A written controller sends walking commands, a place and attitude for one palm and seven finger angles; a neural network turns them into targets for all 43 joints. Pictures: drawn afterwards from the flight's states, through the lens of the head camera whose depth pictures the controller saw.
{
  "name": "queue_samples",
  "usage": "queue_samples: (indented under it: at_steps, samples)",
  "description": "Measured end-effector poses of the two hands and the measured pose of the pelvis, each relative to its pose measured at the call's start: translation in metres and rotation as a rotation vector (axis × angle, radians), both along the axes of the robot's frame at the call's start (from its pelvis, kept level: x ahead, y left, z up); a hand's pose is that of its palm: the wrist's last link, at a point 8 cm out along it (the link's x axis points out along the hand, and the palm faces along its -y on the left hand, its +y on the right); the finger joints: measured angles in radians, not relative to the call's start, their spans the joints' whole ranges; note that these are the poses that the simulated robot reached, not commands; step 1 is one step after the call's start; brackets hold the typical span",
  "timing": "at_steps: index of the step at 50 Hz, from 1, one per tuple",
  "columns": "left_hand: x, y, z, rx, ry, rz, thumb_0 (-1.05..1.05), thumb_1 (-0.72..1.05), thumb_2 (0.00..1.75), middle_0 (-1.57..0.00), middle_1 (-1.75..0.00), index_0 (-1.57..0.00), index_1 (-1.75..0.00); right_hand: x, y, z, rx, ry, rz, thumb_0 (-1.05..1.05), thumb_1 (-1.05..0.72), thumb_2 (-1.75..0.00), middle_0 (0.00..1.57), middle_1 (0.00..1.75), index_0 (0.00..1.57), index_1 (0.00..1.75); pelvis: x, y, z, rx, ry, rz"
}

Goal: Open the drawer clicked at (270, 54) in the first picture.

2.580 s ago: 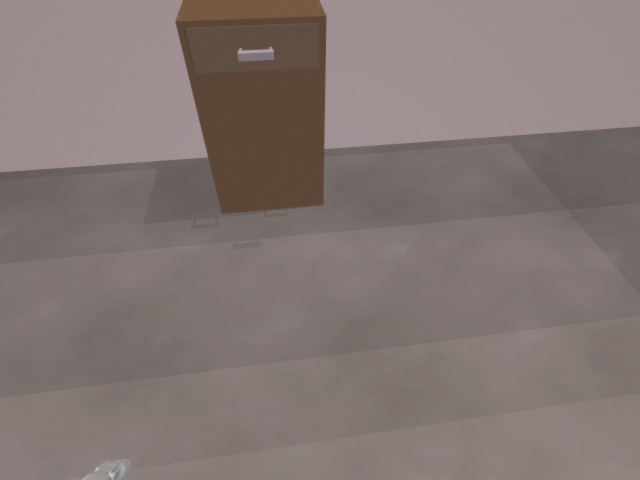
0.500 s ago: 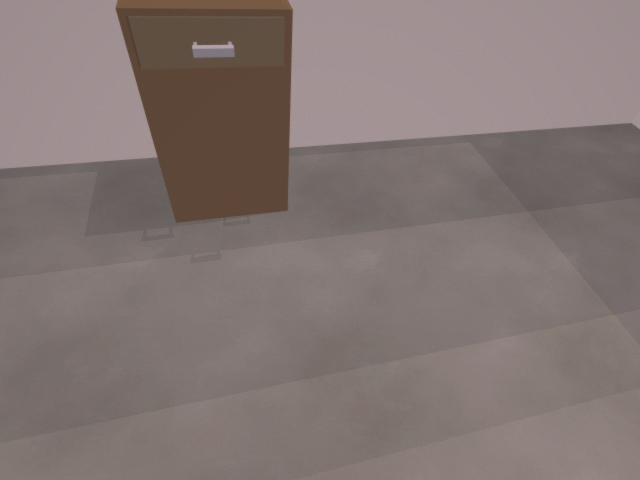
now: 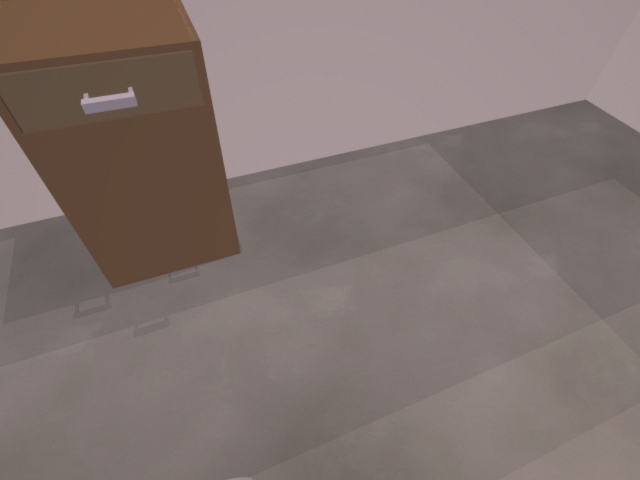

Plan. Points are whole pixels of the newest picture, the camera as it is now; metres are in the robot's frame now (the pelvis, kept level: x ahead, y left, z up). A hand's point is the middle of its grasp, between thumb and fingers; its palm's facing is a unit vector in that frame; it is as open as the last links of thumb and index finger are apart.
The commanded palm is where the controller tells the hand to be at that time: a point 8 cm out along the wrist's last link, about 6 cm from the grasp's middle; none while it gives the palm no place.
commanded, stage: walk to a spot facing it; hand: left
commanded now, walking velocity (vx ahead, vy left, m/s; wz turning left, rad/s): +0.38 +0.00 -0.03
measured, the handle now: (109, 98) +0.92 +0.54 -0.02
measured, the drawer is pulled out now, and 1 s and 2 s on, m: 0.00 0.00 0.00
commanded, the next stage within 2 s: turn to face it in 0.26 s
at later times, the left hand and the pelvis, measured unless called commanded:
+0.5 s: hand (162, 470) +0.17 +0.23 -0.17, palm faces +0.03 -0.99 -0.16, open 7.4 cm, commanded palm none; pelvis +0.22 +0.06 +0.01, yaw -3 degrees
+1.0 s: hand (204, 358) +0.32 +0.19 -0.12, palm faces +0.28 -0.92 -0.28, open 7.4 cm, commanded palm none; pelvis +0.27 -0.01 +0.02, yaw +15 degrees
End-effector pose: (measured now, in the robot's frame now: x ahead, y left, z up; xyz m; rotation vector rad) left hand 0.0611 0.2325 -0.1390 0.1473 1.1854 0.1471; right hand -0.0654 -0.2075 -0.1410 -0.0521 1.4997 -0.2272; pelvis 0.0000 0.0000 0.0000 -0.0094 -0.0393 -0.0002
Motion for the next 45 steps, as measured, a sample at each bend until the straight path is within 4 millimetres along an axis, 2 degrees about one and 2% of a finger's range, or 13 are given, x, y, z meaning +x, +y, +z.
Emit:
queue_samples:
  at_steps: [4, 9, 15, 19, 21, 23, 25, 30, 33, 35, 38, 40, 45]
  samples:
    - [0.005, 0.002, 0.009, 0.009, 0.074, -0.002, -0.01, 0.93, 0.89, -0.20, -0.30, -0.20, -0.30, 0.095, -0.010, 0.009, -0.021, -0.171, 0.036, 0.00, -0.91, -0.90, 0.20, 0.30, 0.20, 0.29, 0.034, 0.002, 0.011, 0.001, 0.017, -0.011]
    - [0.010, 0.003, 0.014, -0.017, 0.154, 0.036, 0.00, 0.92, 0.89, -0.20, -0.30, -0.20, -0.30, 0.186, -0.012, 0.019, -0.037, -0.266, 0.087, 0.01, -0.93, -0.90, 0.19, 0.30, 0.20, 0.29, 0.080, 0.012, 0.017, -0.001, 0.033, -0.013]
    - [0.018, 0.009, 0.008, -0.054, 0.263, 0.109, 0.00, 0.91, 0.89, -0.20, -0.30, -0.20, -0.30, 0.285, 0.012, 0.021, -0.026, -0.311, 0.174, 0.01, -0.93, -0.90, 0.19, 0.30, 0.20, 0.29, 0.139, 0.032, 0.013, -0.008, 0.039, -0.010]
    - [0.029, 0.022, -0.005, -0.074, 0.361, 0.128, 0.00, 0.91, 0.89, -0.21, -0.30, -0.20, -0.30, 0.343, 0.037, 0.014, -0.038, -0.374, 0.192, 0.01, -0.92, -0.90, 0.19, 0.30, 0.20, 0.29, 0.180, 0.052, -0.001, -0.007, 0.032, -0.037]
    - [0.045, 0.031, -0.006, -0.070, 0.388, 0.102, 0.00, 0.91, 0.89, -0.21, -0.30, -0.20, -0.30, 0.356, 0.046, 0.015, -0.037, -0.399, 0.168, 0.00, -0.92, -0.90, 0.20, 0.30, 0.20, 0.29, 0.194, 0.057, -0.001, 0.006, 0.018, -0.061]
    - [0.072, 0.040, -0.004, -0.054, 0.375, 0.074, 0.00, 0.91, 0.89, -0.20, -0.30, -0.20, -0.30, 0.357, 0.053, 0.018, -0.032, -0.392, 0.137, 0.00, -0.91, -0.90, 0.20, 0.30, 0.20, 0.29, 0.207, 0.060, 0.003, 0.008, 0.009, -0.066]
    - [0.105, 0.047, -0.001, -0.038, 0.324, 0.055, 0.00, 0.91, 0.89, -0.20, -0.30, -0.20, -0.30, 0.357, 0.047, 0.024, -0.066, -0.397, 0.074, -0.02, -0.95, -0.90, 0.20, 0.30, 0.21, 0.29, 0.217, 0.061, 0.009, 0.008, 0.008, -0.055]
    - [0.197, 0.055, 0.009, -0.008, 0.112, 0.064, 0.00, 0.91, 0.89, -0.20, -0.30, -0.19, -0.30, 0.345, 0.030, 0.025, -0.080, -0.262, 0.118, -0.04, -0.96, -0.90, 0.20, 0.30, 0.21, 0.29, 0.235, 0.057, 0.016, 0.009, 0.018, 0.007]
    - [0.240, 0.051, 0.017, 0.006, 0.005, 0.075, 0.00, 0.91, 0.89, -0.20, -0.30, -0.19, -0.30, 0.337, 0.021, 0.020, -0.059, -0.183, 0.134, -0.02, -0.95, -0.90, 0.20, 0.30, 0.21, 0.29, 0.244, 0.048, 0.016, 0.018, 0.022, 0.044]
    - [0.262, 0.046, 0.023, 0.019, -0.043, 0.076, 0.00, 0.91, 0.89, -0.20, -0.30, -0.19, -0.30, 0.335, 0.014, 0.014, -0.040, -0.150, 0.136, -0.02, -0.94, -0.90, 0.20, 0.30, 0.21, 0.29, 0.250, 0.040, 0.014, 0.024, 0.024, 0.066]
    - [0.284, 0.034, 0.030, 0.046, -0.095, 0.078, 0.00, 0.91, 0.89, -0.20, -0.30, -0.19, -0.30, 0.339, 0.002, 0.002, -0.009, -0.123, 0.137, -0.01, -0.93, -0.90, 0.20, 0.30, 0.21, 0.29, 0.258, 0.024, 0.009, 0.034, 0.027, 0.095]
    - [0.290, 0.026, 0.032, 0.070, -0.119, 0.082, 0.00, 0.91, 0.89, -0.20, -0.30, -0.19, -0.30, 0.347, -0.008, -0.008, 0.010, -0.119, 0.143, 0.00, -0.92, -0.90, 0.20, 0.30, 0.21, 0.29, 0.263, 0.013, 0.004, 0.038, 0.026, 0.115]
    - [0.271, 0.011, 0.045, 0.092, -0.104, 0.151, 0.00, 0.91, 0.89, -0.21, -0.30, -0.20, -0.30, 0.383, -0.027, -0.004, 0.024, -0.134, 0.216, 0.00, -0.92, -0.90, 0.20, 0.30, 0.20, 0.29, 0.269, -0.001, 0.013, 0.055, 0.017, 0.197]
